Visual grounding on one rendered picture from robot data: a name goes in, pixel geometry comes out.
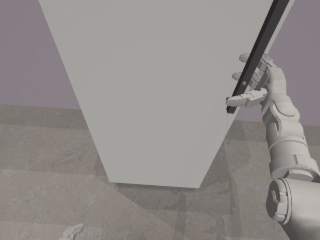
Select left robot hand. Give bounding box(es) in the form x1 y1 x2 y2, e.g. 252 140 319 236
58 223 84 240

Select fridge door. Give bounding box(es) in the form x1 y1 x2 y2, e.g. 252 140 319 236
38 0 295 189

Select right robot hand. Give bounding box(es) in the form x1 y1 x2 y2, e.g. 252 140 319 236
225 53 287 109

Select robot right forearm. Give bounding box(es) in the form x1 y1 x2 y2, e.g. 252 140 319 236
261 94 320 183

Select robot right upper arm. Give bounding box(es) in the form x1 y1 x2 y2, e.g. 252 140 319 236
266 177 320 240

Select handle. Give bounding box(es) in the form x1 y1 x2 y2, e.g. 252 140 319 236
226 0 290 114

